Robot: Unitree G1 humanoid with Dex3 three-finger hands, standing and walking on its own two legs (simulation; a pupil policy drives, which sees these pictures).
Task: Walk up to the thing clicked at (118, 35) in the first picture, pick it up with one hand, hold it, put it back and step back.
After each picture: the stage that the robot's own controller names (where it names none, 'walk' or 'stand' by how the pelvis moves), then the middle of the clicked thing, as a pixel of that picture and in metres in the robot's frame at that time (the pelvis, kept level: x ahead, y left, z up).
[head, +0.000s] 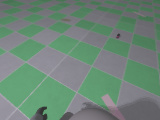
stand; (118, 36) +2.11 -0.75 -0.72
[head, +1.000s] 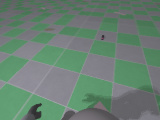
walk; (102, 37) +2.06 -0.21 -0.70
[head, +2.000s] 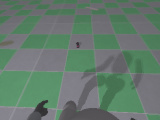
walk; (77, 45) +1.44 +0.32 -0.72
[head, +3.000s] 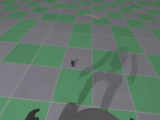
walk; (72, 63) +0.93 +0.31 -0.71
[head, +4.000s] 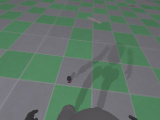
walk; (69, 79) +0.60 +0.24 -0.70
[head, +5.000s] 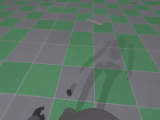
stand; (69, 92) +0.40 +0.24 -0.70
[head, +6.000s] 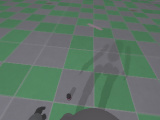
stand; (68, 96) +0.39 +0.21 -0.72
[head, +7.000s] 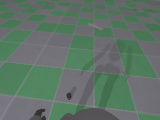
stand; (69, 96) +0.39 +0.21 -0.73
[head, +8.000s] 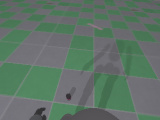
stand; (68, 97) +0.38 +0.22 -0.73
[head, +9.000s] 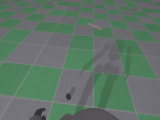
stand; (68, 96) +0.38 +0.21 -0.73
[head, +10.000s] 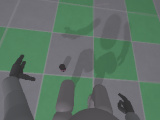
go down; (62, 68) +0.43 +0.24 -0.48
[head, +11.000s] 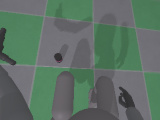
go down; (58, 58) +0.46 +0.26 -0.35
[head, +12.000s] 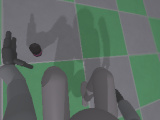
close in; (36, 50) +0.44 +0.30 -0.24
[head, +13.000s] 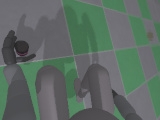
close; (22, 48) +0.43 +0.31 -0.22
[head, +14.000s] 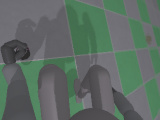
lift; (23, 51) +0.40 +0.32 -0.22
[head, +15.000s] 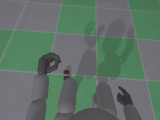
close; (66, 75) +0.36 +0.22 -0.46
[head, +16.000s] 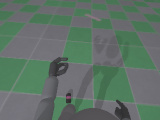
close; (68, 98) +0.31 +0.19 -0.69
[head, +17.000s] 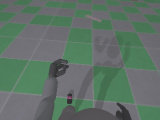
stand; (69, 98) +0.31 +0.18 -0.70
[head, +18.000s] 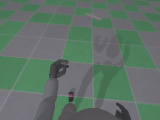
stand; (70, 96) +0.33 +0.16 -0.69
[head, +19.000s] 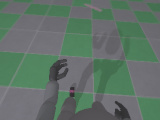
stand; (72, 92) +0.33 +0.14 -0.66
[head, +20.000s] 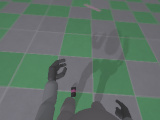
stand; (73, 91) +0.34 +0.12 -0.66
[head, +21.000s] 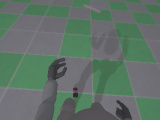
stand; (75, 92) +0.34 +0.09 -0.66
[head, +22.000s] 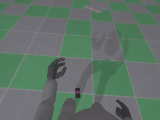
stand; (77, 92) +0.34 +0.06 -0.66
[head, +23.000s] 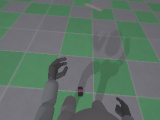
stand; (80, 91) +0.35 +0.03 -0.64
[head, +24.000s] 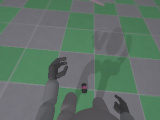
stand; (84, 88) +0.37 -0.01 -0.61
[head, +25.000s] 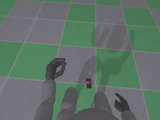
close; (88, 83) +0.39 -0.04 -0.57
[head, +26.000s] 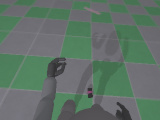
stand; (90, 92) +0.37 -0.10 -0.67
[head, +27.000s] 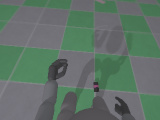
close; (96, 86) +0.39 -0.16 -0.62
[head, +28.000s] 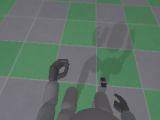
close; (103, 82) +0.42 -0.22 -0.57
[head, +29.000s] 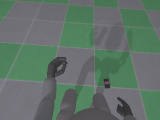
close; (106, 83) +0.42 -0.29 -0.59
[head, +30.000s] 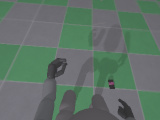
crouch; (111, 84) +0.44 -0.37 -0.60
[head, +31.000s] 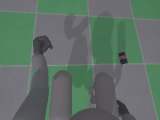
crouch; (122, 58) +0.54 -0.42 -0.33
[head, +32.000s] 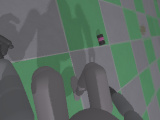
lower; (101, 39) +0.66 -0.42 -0.25
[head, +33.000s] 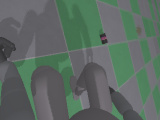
lower; (103, 38) +0.71 -0.49 -0.25
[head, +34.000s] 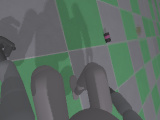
lower; (107, 37) +0.75 -0.55 -0.25
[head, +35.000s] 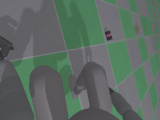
lower; (108, 35) +0.78 -0.61 -0.25
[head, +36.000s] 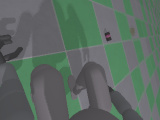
open; (108, 36) +0.81 -0.66 -0.25
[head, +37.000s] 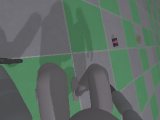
stand; (115, 42) +0.82 -0.72 -0.25
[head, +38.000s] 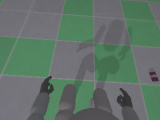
walk; (153, 76) +0.55 -0.90 -0.55
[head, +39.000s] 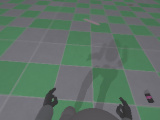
stand; (149, 98) +0.49 -0.94 -0.69
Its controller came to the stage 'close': yes
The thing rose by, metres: 0.01
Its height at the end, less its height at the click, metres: -0.02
